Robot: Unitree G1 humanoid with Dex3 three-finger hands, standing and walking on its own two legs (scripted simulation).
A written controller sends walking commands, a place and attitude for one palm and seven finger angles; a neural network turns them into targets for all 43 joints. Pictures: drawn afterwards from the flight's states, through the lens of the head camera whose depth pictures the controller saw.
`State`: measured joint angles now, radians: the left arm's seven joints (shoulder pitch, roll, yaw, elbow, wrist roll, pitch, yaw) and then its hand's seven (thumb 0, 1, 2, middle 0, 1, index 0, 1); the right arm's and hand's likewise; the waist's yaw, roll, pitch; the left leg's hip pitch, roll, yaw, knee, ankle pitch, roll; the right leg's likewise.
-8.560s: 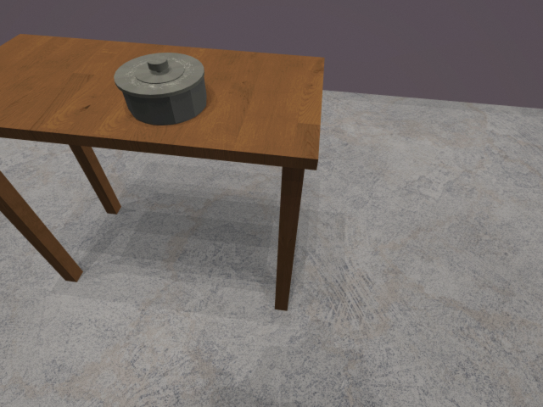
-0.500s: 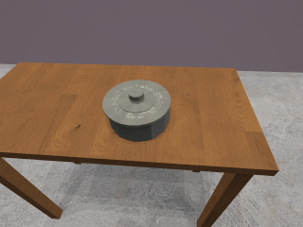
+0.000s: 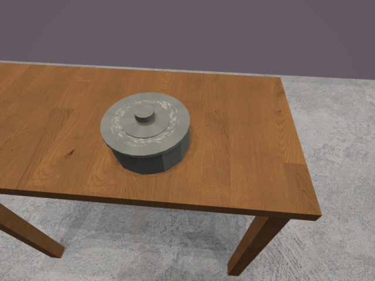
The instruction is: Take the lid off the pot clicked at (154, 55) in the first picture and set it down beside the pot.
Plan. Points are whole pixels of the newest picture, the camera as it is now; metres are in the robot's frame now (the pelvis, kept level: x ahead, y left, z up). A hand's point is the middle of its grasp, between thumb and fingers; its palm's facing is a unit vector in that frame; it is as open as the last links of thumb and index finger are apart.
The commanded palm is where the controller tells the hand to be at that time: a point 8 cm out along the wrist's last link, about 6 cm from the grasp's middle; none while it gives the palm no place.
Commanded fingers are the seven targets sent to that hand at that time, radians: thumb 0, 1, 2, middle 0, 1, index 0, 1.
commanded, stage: look again from close up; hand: left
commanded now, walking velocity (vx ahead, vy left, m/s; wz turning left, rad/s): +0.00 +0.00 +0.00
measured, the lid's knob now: (144, 113) +0.42 +0.12 +0.14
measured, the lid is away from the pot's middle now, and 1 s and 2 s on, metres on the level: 0.00 0.00 0.00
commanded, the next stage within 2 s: shuffle to correct the standing spot in 0.48 s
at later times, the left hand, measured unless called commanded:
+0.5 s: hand out of the picture -0.01 +0.15 -0.17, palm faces +0.04 -0.98 -0.20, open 7.3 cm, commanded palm none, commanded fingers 0.00 0.90 0.90 -0.20 -0.30 -0.20 -0.30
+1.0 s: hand out of the picture -0.01 +0.20 -0.18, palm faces +0.04 -0.97 -0.23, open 7.4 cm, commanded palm none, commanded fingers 0.00 0.90 0.90 -0.20 -0.30 -0.20 -0.30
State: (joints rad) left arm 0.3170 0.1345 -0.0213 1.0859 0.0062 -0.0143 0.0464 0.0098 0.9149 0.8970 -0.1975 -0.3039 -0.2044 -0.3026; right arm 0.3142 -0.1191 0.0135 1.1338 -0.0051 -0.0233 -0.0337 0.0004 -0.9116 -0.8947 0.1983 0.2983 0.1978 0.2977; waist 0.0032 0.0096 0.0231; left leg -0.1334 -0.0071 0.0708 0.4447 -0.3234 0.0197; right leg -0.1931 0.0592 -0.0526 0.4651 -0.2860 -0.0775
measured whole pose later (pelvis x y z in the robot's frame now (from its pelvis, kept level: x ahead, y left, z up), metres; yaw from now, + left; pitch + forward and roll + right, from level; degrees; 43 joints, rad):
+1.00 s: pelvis -0.04 +0.02 -0.01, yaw +1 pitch +0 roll +0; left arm 0.25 0.19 0.03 1.00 0.03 0.02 0.05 0.00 0.90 0.90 -0.20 -0.30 -0.21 -0.30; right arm 0.27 -0.13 -0.03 1.04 0.00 0.03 -0.03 0.00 -0.92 -0.89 0.20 0.30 0.20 0.30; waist 0.01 -0.02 0.06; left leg -0.28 0.00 0.05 0.67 -0.41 -0.02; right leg -0.28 0.04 -0.06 0.53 -0.25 -0.07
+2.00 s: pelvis -0.03 +0.02 +0.00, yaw -1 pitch +1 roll +0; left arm 0.32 0.13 -0.02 1.09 0.00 -0.01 0.05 0.01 0.93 0.90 -0.20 -0.30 -0.20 -0.30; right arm 0.26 -0.14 -0.02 1.13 0.00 -0.02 -0.04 0.02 -0.94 -0.89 0.20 0.30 0.20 0.30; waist 0.01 -0.02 0.03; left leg -0.17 0.03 0.09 0.47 -0.32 0.00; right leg -0.09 0.03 -0.05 0.41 -0.35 -0.04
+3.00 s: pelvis -0.09 +0.09 +0.00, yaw -1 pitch +0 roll -1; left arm 0.32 0.19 0.00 1.04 0.02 0.02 0.04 0.00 0.90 0.90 -0.20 -0.30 -0.20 -0.30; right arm 0.27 -0.16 -0.01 1.05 -0.01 -0.01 -0.02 0.00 -0.92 -0.89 0.20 0.30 0.20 0.30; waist 0.02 -0.03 0.04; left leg -0.25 -0.06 0.09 0.49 -0.24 0.11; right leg -0.18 -0.06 -0.03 0.46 -0.28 0.04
